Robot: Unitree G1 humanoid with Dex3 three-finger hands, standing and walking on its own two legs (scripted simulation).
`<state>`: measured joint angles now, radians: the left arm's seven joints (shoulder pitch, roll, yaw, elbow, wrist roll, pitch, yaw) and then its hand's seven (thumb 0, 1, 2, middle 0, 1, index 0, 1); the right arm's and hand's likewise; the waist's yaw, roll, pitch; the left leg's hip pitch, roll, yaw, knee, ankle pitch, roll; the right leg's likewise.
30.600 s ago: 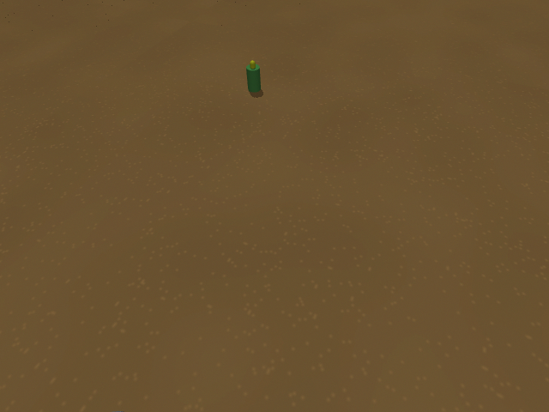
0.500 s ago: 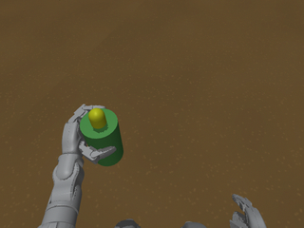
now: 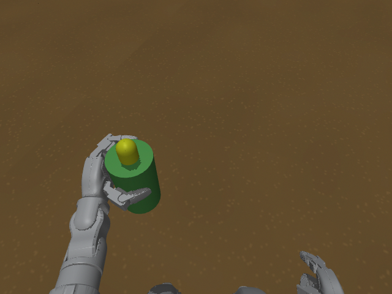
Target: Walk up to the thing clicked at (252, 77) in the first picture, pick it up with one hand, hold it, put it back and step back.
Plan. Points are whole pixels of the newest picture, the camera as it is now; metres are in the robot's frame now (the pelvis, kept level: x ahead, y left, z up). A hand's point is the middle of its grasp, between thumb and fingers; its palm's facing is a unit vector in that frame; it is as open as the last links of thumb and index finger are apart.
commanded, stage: hold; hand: left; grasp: from the side
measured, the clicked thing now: (134, 173) +0.33 +0.15 +0.05
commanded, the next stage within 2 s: crouch in 0.66 s
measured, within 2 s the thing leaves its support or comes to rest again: neither
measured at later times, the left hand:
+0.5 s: hand (124, 176) +0.32 +0.17 +0.06, palm faces +0.05 -1.00 +0.01, open 12.0 cm
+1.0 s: hand (126, 181) +0.32 +0.17 +0.03, palm faces +0.10 -0.99 +0.03, open 11.9 cm
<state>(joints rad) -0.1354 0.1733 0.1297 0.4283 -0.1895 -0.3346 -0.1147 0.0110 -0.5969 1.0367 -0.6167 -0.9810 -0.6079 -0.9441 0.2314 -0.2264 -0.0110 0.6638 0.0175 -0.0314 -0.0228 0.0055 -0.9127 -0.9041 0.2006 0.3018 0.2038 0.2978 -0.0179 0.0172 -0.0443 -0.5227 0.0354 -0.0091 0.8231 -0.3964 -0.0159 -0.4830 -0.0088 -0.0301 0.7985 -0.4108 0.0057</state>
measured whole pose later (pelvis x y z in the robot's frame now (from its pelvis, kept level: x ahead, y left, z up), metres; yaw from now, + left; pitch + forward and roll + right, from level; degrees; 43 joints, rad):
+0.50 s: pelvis -0.01 +0.01 +0.00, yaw +0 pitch +5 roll -1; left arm -0.13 0.18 0.12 0.42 -0.18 -0.34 -0.10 0.01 -0.60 1.04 -0.62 -0.98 -0.61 -0.95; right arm 0.23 -0.22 -0.01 0.66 0.02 -0.03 -0.02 0.01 -0.92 -0.90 0.20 0.30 0.20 0.30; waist -0.02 0.01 -0.03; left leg -0.52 0.03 0.00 0.83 -0.39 -0.01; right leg -0.48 -0.01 -0.03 0.80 -0.40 0.01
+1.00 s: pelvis -0.01 +0.01 -0.01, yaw +0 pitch +7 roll -1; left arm -0.15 0.16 0.14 0.51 -0.17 -0.40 -0.06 0.01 -0.56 0.97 -0.64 -0.93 -0.63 -0.90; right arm 0.23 -0.22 -0.01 0.66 0.00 -0.05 0.00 0.00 -0.89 -0.90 0.20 0.30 0.20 0.30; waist -0.02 0.01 -0.05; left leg -0.61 0.03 -0.01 0.89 -0.41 -0.01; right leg -0.56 -0.01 -0.03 0.85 -0.42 0.01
